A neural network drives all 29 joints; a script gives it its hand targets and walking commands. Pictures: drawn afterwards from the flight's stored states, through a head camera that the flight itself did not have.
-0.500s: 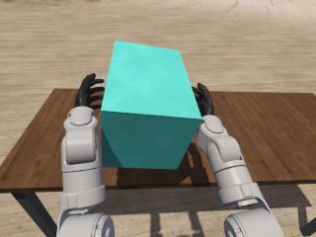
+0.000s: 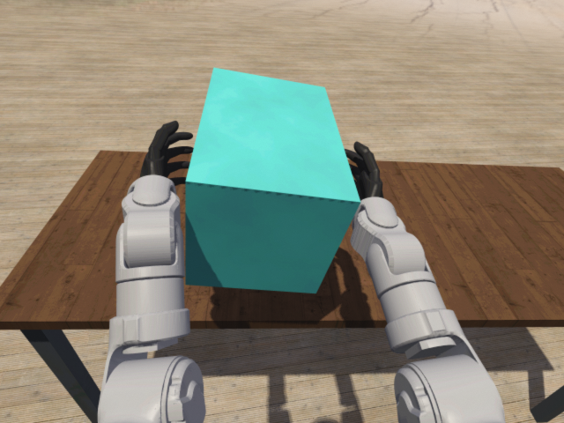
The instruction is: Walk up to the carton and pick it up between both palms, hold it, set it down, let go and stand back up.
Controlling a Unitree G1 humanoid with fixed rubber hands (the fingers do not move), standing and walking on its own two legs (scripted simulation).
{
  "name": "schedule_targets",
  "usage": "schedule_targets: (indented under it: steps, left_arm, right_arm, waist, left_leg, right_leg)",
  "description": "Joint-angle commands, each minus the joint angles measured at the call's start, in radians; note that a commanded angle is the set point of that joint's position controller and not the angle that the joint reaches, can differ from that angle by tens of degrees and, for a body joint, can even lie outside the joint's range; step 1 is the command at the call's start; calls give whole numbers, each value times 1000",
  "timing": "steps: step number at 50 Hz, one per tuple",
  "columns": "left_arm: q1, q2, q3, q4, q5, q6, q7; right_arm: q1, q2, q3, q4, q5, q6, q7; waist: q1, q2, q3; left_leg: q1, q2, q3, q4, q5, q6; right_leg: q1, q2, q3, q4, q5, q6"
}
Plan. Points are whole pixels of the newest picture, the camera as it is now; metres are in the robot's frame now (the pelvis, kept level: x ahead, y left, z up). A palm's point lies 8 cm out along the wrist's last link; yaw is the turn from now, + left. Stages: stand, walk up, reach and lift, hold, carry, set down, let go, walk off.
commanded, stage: hold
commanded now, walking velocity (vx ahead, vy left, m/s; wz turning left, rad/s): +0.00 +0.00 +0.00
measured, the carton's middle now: (262, 175) +0.45 +0.01 +0.18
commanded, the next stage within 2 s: set down in 0.28 s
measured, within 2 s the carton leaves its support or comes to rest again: neither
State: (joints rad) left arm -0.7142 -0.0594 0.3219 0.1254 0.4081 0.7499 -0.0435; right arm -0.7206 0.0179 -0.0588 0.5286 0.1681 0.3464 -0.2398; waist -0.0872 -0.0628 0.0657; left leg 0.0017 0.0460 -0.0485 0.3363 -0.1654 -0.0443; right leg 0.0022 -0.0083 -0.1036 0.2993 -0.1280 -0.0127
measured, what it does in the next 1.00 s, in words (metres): stands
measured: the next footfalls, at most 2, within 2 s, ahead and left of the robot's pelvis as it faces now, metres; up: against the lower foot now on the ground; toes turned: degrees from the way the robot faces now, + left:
none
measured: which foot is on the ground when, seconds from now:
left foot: down 0.00-1.00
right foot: down 0.00-1.00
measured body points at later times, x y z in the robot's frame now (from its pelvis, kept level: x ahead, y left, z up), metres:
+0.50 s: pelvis +0.02 +0.01 +0.00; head -0.03 +0.03 +0.45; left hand +0.39 +0.16 +0.23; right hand +0.39 -0.12 +0.20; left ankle +0.03 +0.15 -0.75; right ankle +0.04 -0.11 -0.75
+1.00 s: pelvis +0.04 +0.00 +0.00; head +0.03 +0.02 +0.45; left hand +0.42 +0.14 +0.17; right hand +0.43 -0.14 +0.15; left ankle +0.03 +0.15 -0.75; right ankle +0.04 -0.11 -0.75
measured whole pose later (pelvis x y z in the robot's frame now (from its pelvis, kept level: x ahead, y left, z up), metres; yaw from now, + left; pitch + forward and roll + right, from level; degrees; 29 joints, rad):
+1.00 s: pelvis +0.04 +0.00 +0.00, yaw +0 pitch -8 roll -1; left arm -0.55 -0.14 0.24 0.07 0.39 0.52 0.04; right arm -0.59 -0.03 -0.02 0.59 0.13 -0.02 -0.18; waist -0.04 -0.04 0.11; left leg 0.02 0.06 -0.05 0.34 -0.22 -0.05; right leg 0.04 0.01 -0.11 0.25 -0.16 -0.01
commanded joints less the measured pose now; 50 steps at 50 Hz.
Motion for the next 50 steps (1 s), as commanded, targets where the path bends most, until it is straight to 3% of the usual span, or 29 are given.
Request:
schedule_targets:
  steps: [1,2,5,7,8,9,10,14,15,16,17,18,19,20,21,22,24,25,27,31,32,34,35,39,40,46,47,48,50]
  left_arm:
    - [-572,-531,-432,2,-151,-34,-142]
    - [-616,-525,-430,-23,-148,-41,-143]
    - [-602,-538,-433,6,-152,-37,-145]
    - [-590,-527,-452,-50,-165,-39,-144]
    - [-585,-548,-493,-108,-190,-45,-138]
    - [-596,-560,-515,-130,-201,-50,-134]
    - [-579,-550,-483,-86,-178,-41,-130]
    - [-542,-519,-469,-89,-170,-27,-134]
    - [-527,-561,-477,-63,-194,-32,-140]
    - [-508,-582,-493,-96,-196,-38,-146]
    - [-589,-566,-487,-114,-202,-59,-147]
    - [-570,-576,-503,-101,-195,-65,-146]
    - [-543,-569,-481,-96,-182,-77,-143]
    - [-530,-567,-479,-99,-175,-86,-145]
    - [-530,-562,-453,-78,-170,-98,-151]
    - [-492,-557,-450,-51,-164,-99,-156]
    - [-490,-548,-417,-20,-134,-132,-167]
    - [-472,-547,-423,-17,-130,-146,-169]
    - [-417,-532,-424,-1,-122,-157,-165]
    - [-344,-515,-414,-14,-94,-188,-150]
    - [-351,-496,-435,-10,-99,-194,-151]
    - [-336,-518,-460,-50,-117,-209,-135]
    - [-316,-516,-475,-78,-123,-225,-125]
    - [-378,-553,-589,-162,-166,-272,-78]
    - [-426,-549,-601,-207,-173,-293,-65]
    - [-334,-551,-572,-138,-159,-285,-56]
    - [-347,-534,-560,-147,-147,-290,-60]
    - [-321,-526,-528,-130,-135,-284,-62]
    - [-341,-509,-499,-106,-126,-281,-72]
  right_arm:
    - [-838,542,362,-270,60,-88,109]
    - [-849,559,375,-263,64,-86,114]
    - [-887,544,354,-283,69,-94,109]
    - [-863,554,389,-312,84,-102,103]
    - [-876,580,429,-397,109,-110,99]
    - [-865,568,431,-392,114,-106,91]
    - [-857,551,415,-342,112,-92,91]
    - [-830,540,427,-366,107,-78,93]
    - [-793,542,412,-380,95,-90,94]
    - [-738,534,423,-384,101,-87,95]
    - [-792,550,398,-375,72,-107,99]
    - [-771,537,384,-377,60,-119,102]
    - [-779,534,407,-380,64,-131,107]
    - [-779,538,402,-399,48,-141,109]
    - [-764,545,376,-352,35,-158,112]
    - [-738,499,358,-353,16,-182,120]
    - [-747,485,298,-311,-40,-238,134]
    - [-745,461,299,-318,-56,-267,143]
    - [-710,410,263,-287,-70,-314,152]
    - [-639,386,274,-246,-89,-366,168]
    - [-646,377,269,-247,-87,-385,166]
    - [-634,368,292,-253,-88,-421,168]
    - [-650,377,333,-298,-62,-441,167]
    - [-682,398,399,-342,-24,-473,154]
    - [-678,384,402,-327,-26,-480,155]
    - [-625,378,384,-261,-41,-463,157]
    - [-605,376,389,-248,-46,-458,162]
    - [-634,387,404,-275,-37,-458,162]
    - [-621,376,363,-216,-57,-455,164]
  waist:
    - [-7,66,-349]
    - [10,72,-356]
    - [-6,97,-352]
    - [-4,96,-402]
    - [2,93,-479]
    - [-14,105,-481]
    - [-15,108,-427]
    - [-15,57,-379]
    - [0,87,-424]
    - [-9,110,-433]
    - [-7,103,-419]
    - [-31,123,-429]
    - [15,132,-406]
    - [-4,107,-396]
    - [6,101,-342]
    - [2,119,-322]
    - [-6,93,-265]
    - [4,86,-298]
    - [-12,83,-277]
    - [20,61,-258]
    - [-2,69,-257]
    - [11,77,-315]
    - [40,70,-377]
    - [23,112,-495]
    - [15,116,-520]
    - [25,104,-457]
    - [31,96,-450]
    - [70,84,-446]
    - [60,66,-404]
  left_leg:
    - [-24,-102,95,-65,76,42]
    - [-35,-106,95,-60,62,46]
    - [-37,-104,99,-60,101,39]
    - [4,-108,95,-39,189,32]
    - [33,-112,91,-15,259,26]
    - [48,-109,78,-3,282,15]
    - [48,-100,77,-8,275,12]
    - [39,-102,80,-24,241,20]
    - [21,-100,92,-48,186,22]
    - [35,-109,99,-56,202,16]
    - [19,-106,96,-51,174,21]
    - [50,-104,93,-39,203,10]
    - [33,-98,98,-46,209,9]
    - [44,-109,100,-42,234,13]
    - [31,-107,98,-35,220,16]
    - [41,-98,104,-36,212,8]
    - [15,-91,112,-66,121,16]
    - [41,-81,113,-68,142,12]
    - [47,-81,119,-59,170,8]
    - [77,-70,120,-45,282,4]
    - [80,-69,123,-41,290,5]
    - [114,-65,110,-17,403,-11]
    - [136,-71,110,13,482,-9]
    - [203,-68,86,66,631,-35]
    - [195,-66,83,69,622,-38]
    - [154,-69,81,45,535,-28]
    - [121,-68,83,35,488,-24]
    - [92,-80,95,25,455,-13]
    - [46,-79,99,3,390,0]
  right_leg:
    - [186,45,-5,-43,-3,57]
    - [191,41,-6,-42,-12,60]
    - [192,43,-4,-40,13,52]
    - [220,50,1,-33,108,55]
    - [244,51,1,-12,195,61]
    - [235,56,3,-14,207,62]
    - [204,65,-8,-25,161,57]
    - [206,66,-11,-30,134,54]
    - [211,67,-26,-42,97,54]
    - [235,69,-33,-47,106,47]
    - [201,66,-34,-37,86,52]
    - [205,72,-34,-36,101,47]
    - [210,67,-34,-37,89,41]
    - [213,71,-50,-34,124,46]
    - [196,63,-36,-31,116,43]
    - [184,66,-43,-39,82,44]
    - [163,58,-54,-43,0,45]
    - [176,63,-62,-50,3,40]
    - [168,65,-67,-54,4,33]
    - [173,72,-78,-55,81,37]
    - [179,64,-75,-48,95,35]
    - [201,65,-77,-37,172,32]
    - [216,68,-69,-23,263,39]
    - [199,72,-63,-4,407,40]
    - [192,72,-68,1,404,43]
    - [198,64,-48,-9,414,35]
    - [219,52,-46,-4,419,37]
    - [234,46,-37,0,444,42]
    - [271,38,-32,6,437,45]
